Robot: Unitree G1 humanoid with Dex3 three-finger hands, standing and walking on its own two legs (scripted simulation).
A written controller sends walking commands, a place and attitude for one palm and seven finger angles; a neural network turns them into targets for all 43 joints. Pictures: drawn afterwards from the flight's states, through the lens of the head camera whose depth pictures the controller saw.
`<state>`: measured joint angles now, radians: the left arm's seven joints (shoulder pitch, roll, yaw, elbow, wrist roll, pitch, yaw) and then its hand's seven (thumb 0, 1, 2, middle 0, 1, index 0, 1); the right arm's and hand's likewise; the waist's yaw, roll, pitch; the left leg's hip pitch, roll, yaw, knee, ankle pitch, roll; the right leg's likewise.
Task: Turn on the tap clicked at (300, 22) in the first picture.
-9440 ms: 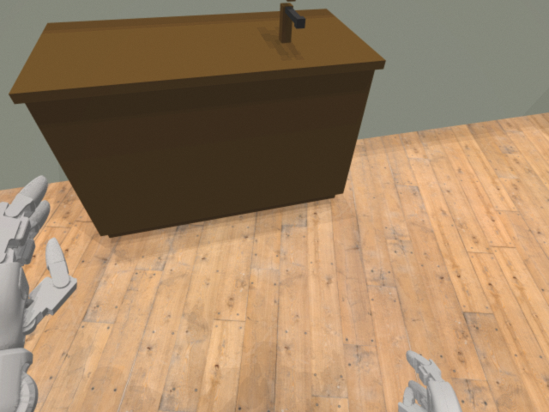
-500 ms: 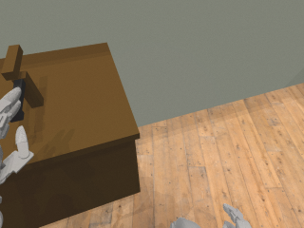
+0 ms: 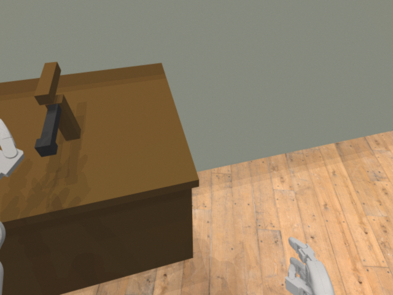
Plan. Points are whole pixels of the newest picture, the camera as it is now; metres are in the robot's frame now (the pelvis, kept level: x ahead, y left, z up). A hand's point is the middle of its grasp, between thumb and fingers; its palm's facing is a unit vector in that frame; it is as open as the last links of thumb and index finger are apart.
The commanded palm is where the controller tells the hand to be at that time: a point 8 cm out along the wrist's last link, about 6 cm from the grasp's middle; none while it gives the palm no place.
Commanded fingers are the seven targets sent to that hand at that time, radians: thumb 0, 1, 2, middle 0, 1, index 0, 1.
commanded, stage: come to a stop and stand still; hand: left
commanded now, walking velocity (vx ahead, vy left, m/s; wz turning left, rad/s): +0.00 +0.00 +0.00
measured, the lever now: (46, 146) +0.33 +0.35 +0.12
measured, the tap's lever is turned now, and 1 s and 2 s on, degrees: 0 0 0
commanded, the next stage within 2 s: look again from close up in 0.66 s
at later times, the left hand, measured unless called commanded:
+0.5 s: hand (46, 148) +0.29 +0.30 +0.17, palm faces +0.32 -0.85 -0.42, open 7.4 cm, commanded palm +0.23 +0.34 +0.18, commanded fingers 0.00 0.90 0.90 -0.20 -0.30 -0.20 -0.30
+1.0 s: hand (47, 155) +0.28 +0.29 +0.17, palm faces +0.37 -0.86 -0.35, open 7.4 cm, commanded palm +0.22 +0.33 +0.18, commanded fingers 0.00 0.90 0.90 -0.20 -0.30 -0.20 -0.30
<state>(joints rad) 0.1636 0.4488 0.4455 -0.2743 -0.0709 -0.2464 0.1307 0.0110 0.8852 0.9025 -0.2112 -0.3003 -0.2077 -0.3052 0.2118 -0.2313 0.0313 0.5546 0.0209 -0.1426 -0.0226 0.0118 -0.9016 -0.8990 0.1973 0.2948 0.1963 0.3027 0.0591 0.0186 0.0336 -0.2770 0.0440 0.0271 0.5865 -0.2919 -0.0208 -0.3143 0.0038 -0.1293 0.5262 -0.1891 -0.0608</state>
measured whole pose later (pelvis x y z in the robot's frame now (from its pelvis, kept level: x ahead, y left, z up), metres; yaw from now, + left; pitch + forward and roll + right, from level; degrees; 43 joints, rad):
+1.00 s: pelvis +0.05 +0.05 +0.01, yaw -2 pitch +0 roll -2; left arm 0.43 0.34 0.34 -0.48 -0.05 -0.16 0.13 0.01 0.89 0.90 -0.21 -0.30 -0.21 -0.30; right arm 0.21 -0.20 0.02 0.56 0.00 -0.06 -0.03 0.01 -0.90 -0.90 0.20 0.30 0.20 0.30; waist 0.01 0.00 0.03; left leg -0.16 -0.01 0.06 0.48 -0.31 0.05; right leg -0.21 -0.02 -0.07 0.40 -0.18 0.02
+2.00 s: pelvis -0.03 +0.01 +0.01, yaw -2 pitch -2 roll +0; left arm 0.47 0.36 0.35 -0.49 -0.04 -0.16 0.15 0.01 0.89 0.90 -0.21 -0.30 -0.21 -0.31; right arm 0.27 -0.21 -0.01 0.58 0.02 -0.08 -0.05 0.01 -0.90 -0.90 0.20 0.30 0.20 0.30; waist -0.01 0.01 0.04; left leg -0.27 0.03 0.03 0.49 -0.23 0.00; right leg -0.33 0.03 -0.06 0.45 -0.21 0.00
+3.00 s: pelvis +0.02 +0.05 +0.01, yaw +1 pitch -1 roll -1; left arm 0.36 0.37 0.37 -0.44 -0.04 -0.27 0.08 0.01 0.89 0.90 -0.21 -0.30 -0.21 -0.30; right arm 0.22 -0.21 0.00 0.58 0.01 -0.16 0.01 0.02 -0.90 -0.90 0.20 0.30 0.20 0.30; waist 0.02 -0.03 0.05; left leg -0.12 -0.05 0.02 0.47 -0.34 0.06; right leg -0.25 0.02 0.01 0.44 -0.17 0.00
